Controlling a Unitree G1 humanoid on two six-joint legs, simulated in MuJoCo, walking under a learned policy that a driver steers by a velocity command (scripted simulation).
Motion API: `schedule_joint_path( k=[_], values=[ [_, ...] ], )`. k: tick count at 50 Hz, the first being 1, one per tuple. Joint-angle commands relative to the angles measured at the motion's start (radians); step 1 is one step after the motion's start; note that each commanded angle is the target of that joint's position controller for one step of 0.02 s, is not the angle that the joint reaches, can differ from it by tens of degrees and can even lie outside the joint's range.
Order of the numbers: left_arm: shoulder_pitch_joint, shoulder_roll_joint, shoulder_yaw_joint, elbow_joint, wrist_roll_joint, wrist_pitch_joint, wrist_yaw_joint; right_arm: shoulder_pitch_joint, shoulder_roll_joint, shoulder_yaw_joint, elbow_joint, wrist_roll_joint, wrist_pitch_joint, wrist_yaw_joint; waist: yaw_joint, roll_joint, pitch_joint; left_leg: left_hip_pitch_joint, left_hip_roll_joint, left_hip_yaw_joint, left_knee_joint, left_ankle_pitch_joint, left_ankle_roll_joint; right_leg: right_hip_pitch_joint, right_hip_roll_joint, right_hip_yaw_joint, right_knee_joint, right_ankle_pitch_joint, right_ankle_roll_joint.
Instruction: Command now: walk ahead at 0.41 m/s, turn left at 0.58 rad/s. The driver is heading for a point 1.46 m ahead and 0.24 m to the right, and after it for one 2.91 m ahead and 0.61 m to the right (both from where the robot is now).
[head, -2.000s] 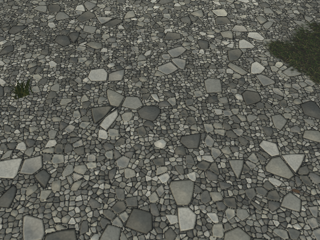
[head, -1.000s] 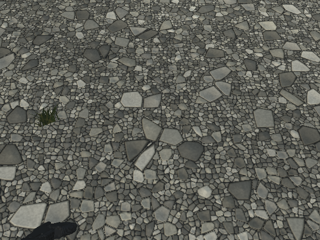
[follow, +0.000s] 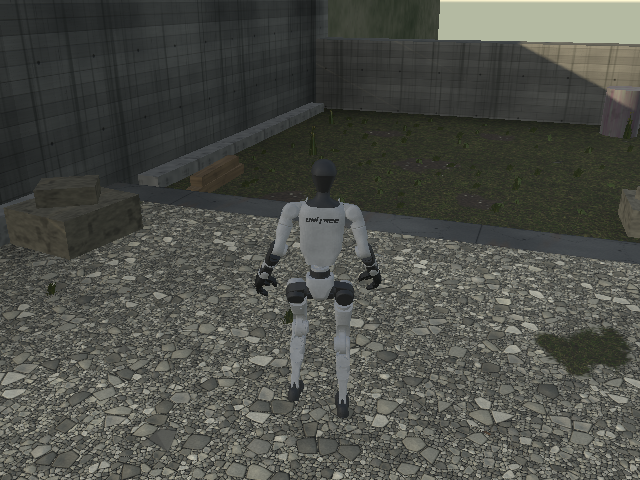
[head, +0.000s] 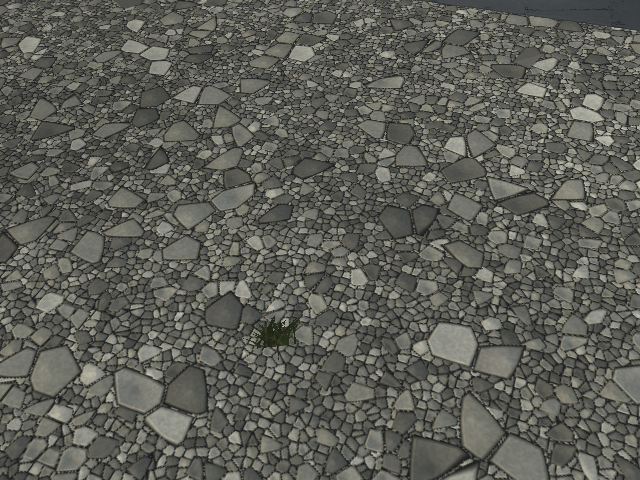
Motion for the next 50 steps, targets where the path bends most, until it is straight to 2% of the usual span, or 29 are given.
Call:
schedule_joint_path(
  k=[1,3,5,8,11,13,14,15,16,17,18,19,20,21,23,27,32,35,37,39,40,41,42,43,44,45,46,48,50],
  values=[
    [0.006,0.117,0.021,-0.051,0.006,-0.014,0.015,-0.088,-0.082,-0.027,-0.094,-0.002,-0.033,0.017,0.028,-0.160,0.127,-0.379,0.100,-0.025,0.143,0.126,-0.025,0.187,-0.282,0.263,-0.261,-0.020,-0.137],
    [0.029,0.124,0.020,-0.036,0.014,-0.016,0.013,-0.110,-0.054,-0.017,-0.102,0.002,-0.036,0.024,0.036,-0.155,0.117,-0.361,0.111,0.005,0.132,0.195,-0.041,0.171,-0.261,0.156,-0.264,0.119,-0.139],
    [0.069,0.120,0.015,-0.009,0.009,-0.014,0.007,-0.149,-0.022,-0.002,-0.111,-0.002,-0.043,0.025,0.051,-0.137,0.124,-0.308,0.106,0.018,0.019,0.242,-0.045,0.140,-0.241,0.109,-0.273,0.192,-0.154],
    [0.090,0.147,0.012,0.019,-0.018,-0.001,0.000,-0.250,0.013,0.018,-0.137,-0.007,-0.062,0.043,0.067,-0.148,0.155,-0.193,0.114,0.110,-0.222,0.309,-0.041,0.098,-0.221,0.070,-0.284,0.242,-0.160],
    [0.132,0.192,0.020,0.039,-0.035,0.008,-0.006,-0.298,-0.008,0.012,-0.149,0.005,-0.080,0.061,0.070,-0.164,0.164,-0.062,0.083,0.138,-0.375,0.274,-0.022,0.111,-0.259,0.097,-0.265,0.308,-0.158],
    [0.135,0.214,0.025,0.052,-0.038,0.014,-0.006,-0.238,-0.054,-0.010,-0.135,0.009,-0.087,0.060,0.012,-0.190,0.127,0.061,0.051,0.135,-0.454,0.246,0.010,0.157,-0.282,0.110,-0.190,0.498,-0.137],
    [0.121,0.217,0.025,0.055,-0.040,0.016,-0.004,-0.133,-0.086,-0.030,-0.106,0.006,-0.087,0.053,-0.061,-0.183,0.059,0.221,0.028,0.150,-0.506,0.266,0.039,0.150,-0.257,0.073,-0.067,0.672,-0.113],
    [0.125,0.196,0.017,0.053,-0.034,0.012,-0.003,0.012,-0.130,-0.054,-0.066,0.001,-0.083,0.040,-0.138,-0.167,-0.046,0.459,0.037,0.144,-0.500,0.300,0.066,0.067,-0.211,0.035,0.118,0.717,-0.082],
    [0.122,0.119,-0.011,0.016,-0.002,0.004,-0.005,0.200,-0.204,-0.074,-0.042,-0.020,-0.071,0.019,-0.209,-0.048,-0.229,0.793,0.260,-0.077,-0.443,0.322,0.127,-0.163,-0.154,0.010,0.446,0.373,-0.041],
    [0.239,0.003,-0.044,-0.005,-0.016,-0.012,-0.008,0.212,-0.258,-0.072,-0.035,-0.043,-0.068,0.021,-0.127,0.258,-0.410,0.980,0.499,-0.542,-0.593,0.102,0.262,-0.432,-0.001,0.069,0.757,-0.290,0.008],
    [0.175,0.125,-0.009,0.009,-0.049,-0.017,-0.010,0.199,-0.161,-0.051,-0.032,-0.043,-0.070,0.025,-0.163,0.157,-0.338,0.887,0.469,-0.563,-0.670,0.009,0.242,-0.511,-0.037,0.158,0.871,-0.266,0.007],
    [0.097,0.148,0.002,-0.021,-0.061,-0.014,-0.009,0.141,-0.117,-0.035,-0.015,-0.027,-0.074,0.025,-0.142,0.141,-0.165,0.766,0.438,-0.388,-0.681,0.042,0.209,-0.583,-0.078,0.118,0.889,-0.185,0.002],
    [0.058,0.131,-0.001,-0.025,-0.048,-0.010,-0.005,0.081,-0.086,-0.025,-0.005,-0.021,-0.079,0.026,-0.111,0.075,-0.082,0.635,0.393,-0.276,-0.706,0.122,0.190,-0.559,-0.116,0.099,0.855,-0.104,0.002],
    [0.048,0.120,0.003,-0.027,-0.032,-0.002,-0.003,0.030,-0.062,-0.020,0.003,-0.024,-0.085,0.029,-0.076,0.075,-0.027,0.528,0.355,-0.189,-0.741,0.186,0.181,-0.519,-0.140,0.096,0.812,-0.047,0.005],
    [0.089,0.075,0.000,-0.015,-0.037,0.026,-0.004,-0.023,-0.036,-0.020,0.020,-0.033,-0.105,0.029,-0.025,0.087,0.013,0.407,0.333,-0.082,-0.820,0.252,0.186,-0.428,-0.161,0.099,0.786,0.010,0.013],
    [0.016,0.046,-0.002,-0.050,-0.027,0.055,-0.002,-0.047,-0.053,-0.033,0.069,-0.031,-0.126,0.020,-0.004,0.026,0.096,0.374,0.334,0.074,-0.880,0.387,0.184,-0.499,-0.161,0.115,0.663,0.107,0.032],
    [-0.142,0.029,-0.017,-0.106,-0.021,0.043,-0.040,-0.015,-0.111,-0.052,0.110,-0.024,-0.114,0.002,-0.052,-0.008,0.137,0.414,0.321,0.225,-0.895,0.404,0.156,-0.468,-0.140,0.044,0.364,0.324,0.013],
    [-0.223,0.046,-0.015,-0.150,-0.023,0.046,-0.056,0.018,-0.139,-0.064,0.136,-0.005,-0.100,0.001,-0.075,-0.017,0.162,0.507,0.347,0.260,-0.871,0.412,0.136,-0.483,-0.133,0.014,0.268,0.290,-0.020],
    [-0.246,0.063,-0.008,-0.175,-0.021,0.048,-0.063,0.028,-0.159,-0.072,0.149,0.006,-0.085,0.001,-0.072,-0.011,0.156,0.573,0.358,0.283,-0.808,0.528,0.120,-0.469,-0.107,-0.026,0.232,0.208,-0.050],
    [-0.161,0.106,0.018,-0.176,-0.011,0.053,-0.064,0.003,-0.191,-0.079,0.143,0.014,-0.065,-0.004,-0.010,0.022,0.078,0.596,0.334,0.316,-0.590,0.963,0.088,-0.312,-0.018,-0.102,0.213,0.121,-0.086],
    [-0.008,0.151,0.047,-0.140,-0.010,0.053,-0.057,-0.016,-0.183,-0.074,0.136,0.023,-0.056,-0.007,0.075,0.009,-0.007,0.550,0.291,0.343,-0.378,1.047,0.054,-0.111,0.043,-0.127,0.145,0.193,-0.115],
    [0.128,0.229,0.081,-0.112,-0.008,0.059,-0.037,0.004,-0.150,-0.059,0.122,0.011,-0.062,-0.011,0.132,-0.060,-0.096,0.357,0.237,0.348,-0.097,0.818,-0.011,0.168,0.014,-0.027,0.115,0.410,-0.157],
    [0.087,0.362,0.095,-0.133,-0.004,0.061,-0.022,0.127,-0.003,-0.013,0.074,-0.049,-0.078,0.000,-0.011,-0.369,-0.197,-0.083,0.045,0.294,0.319,-0.244,-0.097,0.522,-0.282,0.465,0.138,0.703,-0.348],
    [0.106,0.310,0.077,-0.191,0.000,0.048,-0.032,0.101,-0.078,-0.012,0.087,-0.028,-0.100,0.008,0.063,-0.227,-0.443,-0.127,0.005,0.035,0.469,-0.336,-0.093,0.574,-0.394,0.756,0.008,0.614,-0.449],
    [0.066,0.249,0.060,-0.189,0.001,0.038,-0.041,-0.025,-0.131,-0.026,0.060,0.011,-0.104,0.008,0.084,-0.123,-0.336,-0.180,0.054,0.002,0.458,-0.240,-0.070,0.497,-0.352,0.614,-0.025,0.622,-0.390],
    [0.016,0.211,0.051,-0.179,-0.017,0.032,-0.039,-0.061,-0.112,-0.018,0.048,0.004,-0.104,-0.003,0.047,-0.076,-0.198,-0.205,0.092,0.020,0.368,-0.152,-0.058,0.357,-0.299,0.497,-0.029,0.602,-0.339],
    [-0.040,0.173,0.041,-0.185,-0.027,0.035,-0.033,-0.068,-0.115,-0.021,0.060,-0.018,-0.097,-0.017,0.014,-0.045,-0.115,-0.174,0.126,0.025,0.298,-0.095,-0.060,0.221,-0.261,0.420,-0.043,0.607,-0.302],
    [-0.096,0.161,0.034,-0.204,0.001,0.041,-0.022,-0.046,-0.131,-0.030,0.062,-0.028,-0.069,-0.023,-0.043,-0.083,-0.078,-0.044,0.137,0.018,0.237,-0.039,-0.062,0.030,-0.224,0.357,-0.086,0.675,-0.285],
    [-0.108,0.175,0.039,-0.199,0.007,0.040,-0.014,-0.024,-0.099,-0.021,0.074,-0.034,-0.051,-0.026,-0.063,-0.082,-0.083,-0.003,0.119,0.033,0.161,-0.010,-0.079,-0.043,-0.200,0.303,-0.091,0.765,-0.284]
  ],
)
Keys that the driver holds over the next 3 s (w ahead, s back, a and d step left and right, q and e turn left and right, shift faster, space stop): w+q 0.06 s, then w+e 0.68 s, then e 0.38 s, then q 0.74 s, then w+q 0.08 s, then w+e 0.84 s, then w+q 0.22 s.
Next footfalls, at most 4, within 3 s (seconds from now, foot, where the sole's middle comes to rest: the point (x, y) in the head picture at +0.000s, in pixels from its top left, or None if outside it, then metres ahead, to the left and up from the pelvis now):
0.30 left None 0.29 0.19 -0.78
0.82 right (410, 470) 0.55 -0.11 -0.78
1.30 left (326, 404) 0.70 0.07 -0.78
1.88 left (301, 415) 0.68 0.13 -0.78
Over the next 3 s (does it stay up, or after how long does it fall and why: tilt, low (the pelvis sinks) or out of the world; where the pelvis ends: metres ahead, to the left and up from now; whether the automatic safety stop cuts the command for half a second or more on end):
stays up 1.06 -0.13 -0.02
